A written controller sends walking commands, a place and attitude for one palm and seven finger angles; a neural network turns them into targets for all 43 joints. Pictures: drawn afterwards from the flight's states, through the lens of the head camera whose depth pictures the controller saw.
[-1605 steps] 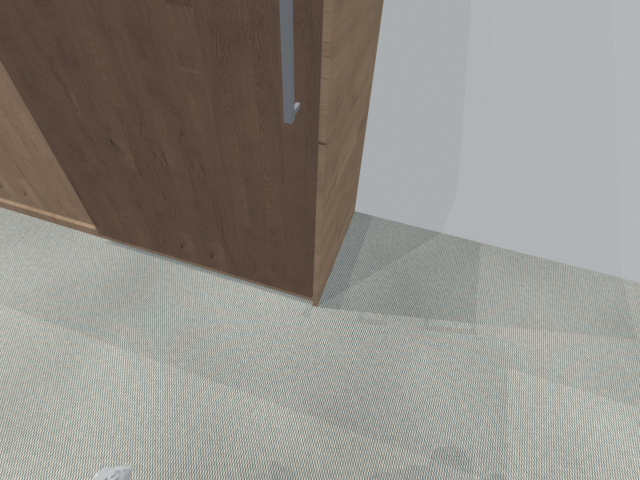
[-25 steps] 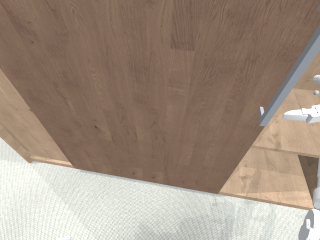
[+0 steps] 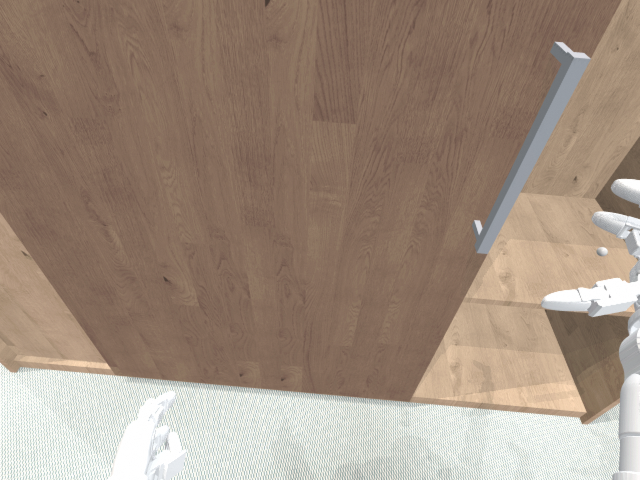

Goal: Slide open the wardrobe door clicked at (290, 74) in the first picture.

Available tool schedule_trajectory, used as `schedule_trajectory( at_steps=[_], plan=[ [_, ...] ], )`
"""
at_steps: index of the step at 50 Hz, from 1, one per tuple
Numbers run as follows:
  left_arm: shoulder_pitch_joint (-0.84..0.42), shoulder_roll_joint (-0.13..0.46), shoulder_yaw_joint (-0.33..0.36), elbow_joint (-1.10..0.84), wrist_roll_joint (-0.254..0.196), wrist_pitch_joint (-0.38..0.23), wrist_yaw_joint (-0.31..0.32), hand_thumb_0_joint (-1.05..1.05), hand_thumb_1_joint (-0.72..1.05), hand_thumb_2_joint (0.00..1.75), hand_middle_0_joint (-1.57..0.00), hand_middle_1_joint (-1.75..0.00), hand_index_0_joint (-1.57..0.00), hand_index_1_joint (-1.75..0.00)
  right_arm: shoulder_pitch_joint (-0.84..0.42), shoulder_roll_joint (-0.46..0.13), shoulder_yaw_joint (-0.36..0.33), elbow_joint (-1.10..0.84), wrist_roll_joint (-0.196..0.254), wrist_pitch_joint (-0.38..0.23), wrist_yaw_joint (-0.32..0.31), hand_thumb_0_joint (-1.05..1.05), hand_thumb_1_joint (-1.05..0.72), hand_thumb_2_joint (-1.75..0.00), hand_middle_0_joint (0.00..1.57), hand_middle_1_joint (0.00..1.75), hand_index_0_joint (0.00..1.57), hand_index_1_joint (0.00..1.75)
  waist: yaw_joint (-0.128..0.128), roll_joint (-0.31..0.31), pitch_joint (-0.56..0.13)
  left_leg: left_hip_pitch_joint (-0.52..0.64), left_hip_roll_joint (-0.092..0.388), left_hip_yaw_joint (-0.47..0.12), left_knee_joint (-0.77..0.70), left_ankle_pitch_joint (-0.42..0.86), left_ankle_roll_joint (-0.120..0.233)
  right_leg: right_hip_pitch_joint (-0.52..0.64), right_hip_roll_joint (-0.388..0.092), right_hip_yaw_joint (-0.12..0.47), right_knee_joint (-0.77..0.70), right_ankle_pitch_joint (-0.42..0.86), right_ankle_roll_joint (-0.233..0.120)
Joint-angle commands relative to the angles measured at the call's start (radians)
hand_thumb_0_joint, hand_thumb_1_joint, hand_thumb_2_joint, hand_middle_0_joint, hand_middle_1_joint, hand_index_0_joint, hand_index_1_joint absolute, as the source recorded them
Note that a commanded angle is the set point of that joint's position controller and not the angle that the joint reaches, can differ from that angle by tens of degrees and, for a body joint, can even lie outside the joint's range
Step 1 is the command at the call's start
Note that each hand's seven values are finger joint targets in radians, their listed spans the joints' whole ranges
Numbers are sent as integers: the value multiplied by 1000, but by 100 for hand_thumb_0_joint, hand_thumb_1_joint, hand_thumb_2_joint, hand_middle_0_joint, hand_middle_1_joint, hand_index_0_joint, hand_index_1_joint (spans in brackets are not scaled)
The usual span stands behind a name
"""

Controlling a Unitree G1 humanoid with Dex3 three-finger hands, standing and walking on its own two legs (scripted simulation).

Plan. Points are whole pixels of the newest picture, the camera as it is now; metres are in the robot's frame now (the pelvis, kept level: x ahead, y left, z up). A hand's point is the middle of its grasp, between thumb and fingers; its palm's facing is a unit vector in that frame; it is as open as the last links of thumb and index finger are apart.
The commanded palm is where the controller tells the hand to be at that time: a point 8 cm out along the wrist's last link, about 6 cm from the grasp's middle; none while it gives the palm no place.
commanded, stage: slip the hand off the handle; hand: right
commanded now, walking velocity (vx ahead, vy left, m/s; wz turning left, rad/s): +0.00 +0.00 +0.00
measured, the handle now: (515, 163) +0.49 -0.27 +0.18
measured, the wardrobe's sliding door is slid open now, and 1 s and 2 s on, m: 0.56 0.56 0.56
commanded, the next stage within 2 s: draw the hand back to the body in 0.06 s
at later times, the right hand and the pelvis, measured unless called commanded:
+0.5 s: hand (605, 279) +0.27 -0.27 +0.19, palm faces +0.15 +0.99 -0.03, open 14.7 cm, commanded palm +0.23 -0.31 +0.18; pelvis +0.00 +0.00 +0.01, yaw +1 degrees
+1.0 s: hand (637, 331) +0.22 -0.29 +0.18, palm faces +0.52 +0.82 -0.23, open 12.6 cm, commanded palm +0.18 -0.31 +0.18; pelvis +0.00 -0.01 +0.01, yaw +1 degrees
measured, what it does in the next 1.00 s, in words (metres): stands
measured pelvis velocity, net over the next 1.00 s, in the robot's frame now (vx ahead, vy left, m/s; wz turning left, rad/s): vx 0.00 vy -0.01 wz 0.01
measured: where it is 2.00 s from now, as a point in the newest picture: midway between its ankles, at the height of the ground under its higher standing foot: outside the picture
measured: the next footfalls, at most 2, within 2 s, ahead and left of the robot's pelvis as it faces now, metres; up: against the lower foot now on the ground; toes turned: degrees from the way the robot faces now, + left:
none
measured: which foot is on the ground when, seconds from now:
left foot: down 0.00-1.00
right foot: down 0.00-1.00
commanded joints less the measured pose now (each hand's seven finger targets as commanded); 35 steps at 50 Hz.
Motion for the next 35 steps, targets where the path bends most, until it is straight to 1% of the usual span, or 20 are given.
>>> schedule_trajectory(
  at_steps=[1,6,9,10,11,12,13,14,15,16,17,19,21,23,26,29,31,32,34,35],
  plan=[
    [-94,113,37,-129,-3,-66,17,0,90,90,-20,-30,-20,-30,-304,-248,-51,-240,5,-70,-4,0,55,-20,25,115,25,115,20,-12,-152,-112,-30,-56,-136,112,-13,202,44,9,-68,11,-40],
    [-110,108,29,-128,1,-80,21,0,90,90,-20,-30,-20,-30,-320,-253,-53,-268,-3,-65,-17,0,55,-20,25,115,25,115,19,-26,-130,-102,-29,-56,-154,99,-11,208,44,8,-86,4,-37],
    [-111,107,27,-123,5,-89,22,0,90,90,-20,-30,-20,-30,-340,-227,-28,-265,-11,-68,-23,0,55,-20,25,115,25,115,24,-29,-126,-104,-31,-52,-159,89,-9,220,44,12,-96,-2,-35],
    [-125,128,22,-124,-20,-92,30,0,90,90,-20,-30,-20,-30,-296,-176,36,-199,99,-4,89,0,55,-20,25,115,25,115,28,8,-149,-53,-29,-54,-170,121,-5,245,51,17,-101,-5,-43],
    [-138,129,23,-142,-32,-99,41,0,90,90,-20,-30,-20,-30,-333,-249,-8,-266,128,25,146,0,55,-20,25,115,25,115,12,-19,-166,-30,-23,-64,-178,151,-7,260,50,14,-105,11,-48],
    [-148,137,21,-146,-31,-104,52,0,90,90,-20,-30,-20,-30,-349,-326,-69,-285,144,55,188,0,55,-20,25,115,25,115,0,-43,-198,-9,-21,-70,-177,188,-6,276,53,14,-106,42,-50],
    [-149,137,14,-154,-32,-105,56,0,90,90,-20,-30,-20,-30,-303,-350,-95,-261,156,91,230,0,55,-20,25,115,25,115,-10,-42,-202,7,-20,-63,-171,222,-6,274,54,17,-110,69,-51],
    [-154,139,10,-168,-37,-108,57,0,90,90,-20,-30,-20,-30,-271,-365,-110,-259,171,120,272,0,55,-20,25,115,25,115,-14,-23,-199,20,-21,-59,-166,266,-8,277,56,18,-110,96,-53],
    [-156,142,6,-181,-41,-111,54,0,90,90,-20,-30,-20,-30,-227,-375,-123,-253,190,145,314,0,55,-20,25,115,25,115,-23,-42,-198,31,-23,-55,-164,284,-8,277,58,16,-106,110,-52],
    [-165,125,-2,-200,-49,-117,48,0,90,90,-20,-30,-20,-30,-207,-338,-102,-260,207,161,338,0,55,-20,25,115,25,115,-20,-24,-165,20,-23,-49,-166,299,-11,269,58,17,-110,118,-52],
    [-157,127,3,-211,-49,-124,40,0,90,90,-20,-30,-20,-30,-166,-348,-140,-269,223,167,341,0,55,-20,25,115,25,115,-26,3,-162,16,-23,-47,-164,317,-15,262,57,21,-105,128,-51],
    [-149,128,8,-226,-51,-128,21,0,90,90,-20,-30,-20,-30,-87,-335,-171,-295,242,171,325,0,55,-20,25,115,25,115,-32,20,-153,3,-28,-38,-159,320,-17,255,56,19,-101,138,-47],
    [-148,127,12,-236,-55,-138,7,0,90,90,-20,-30,-20,-30,-56,-293,-153,-334,249,169,303,0,55,-20,25,115,25,115,-30,21,-142,-10,-26,-43,-154,327,-20,255,52,15,-94,141,-44],
    [-137,136,18,-233,-56,-141,3,0,90,90,-20,-30,-20,-30,-36,-282,-148,-337,245,172,292,0,55,-20,25,115,25,115,-20,41,-120,-38,-31,-42,-157,288,-24,248,51,14,-93,116,-46],
    [-143,134,18,-237,-57,-153,4,0,90,90,-20,-30,-20,-30,-38,-259,-110,-425,230,167,286,0,55,-20,25,115,25,115,-16,-34,-118,-50,-33,-49,-160,260,-19,271,51,11,-92,108,-45],
    [-144,134,13,-229,-52,-159,17,0,90,90,-20,-30,-20,-30,-67,-265,-100,-477,223,156,284,0,55,-20,25,115,25,115,-5,-46,-104,-65,-41,-42,-175,197,-15,285,50,21,-108,75,-44],
    [-150,131,10,-224,-49,-168,22,0,90,90,-20,-30,-20,-30,-55,-265,-102,-508,222,146,279,0,48,-24,25,111,25,111,-7,-46,-103,-62,-40,-47,-184,181,-13,287,51,23,-111,63,-46],
    [-147,134,10,-217,-47,-168,25,0,90,90,-20,-30,-20,-30,-42,-282,-124,-495,225,145,277,0,44,-25,25,109,25,109,-9,-33,-99,-59,-41,-42,-187,174,-13,284,50,26,-116,59,-46],
    [-156,129,5,-215,-46,-170,27,0,90,90,-20,-30,-20,-30,-24,-273,-124,-497,230,146,281,0,37,-29,24,104,24,104,-14,-46,-93,-51,-41,-40,-192,158,-10,280,51,30,-125,49,-43],
    [-126,114,19,-210,4,-177,2,0,90,90,-20,-30,-20,-30,-11,-355,-168,-593,80,35,90,0,33,-31,24,102,24,102,-16,-61,15,-95,-28,-75,-280,90,-8,238,53,7,-121,8,-25]
  ],
)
